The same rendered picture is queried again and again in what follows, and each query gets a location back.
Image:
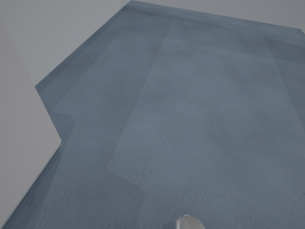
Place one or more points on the robot right thigh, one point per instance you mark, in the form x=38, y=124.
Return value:
x=188, y=222

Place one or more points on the fridge door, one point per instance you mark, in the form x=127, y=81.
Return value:
x=28, y=137

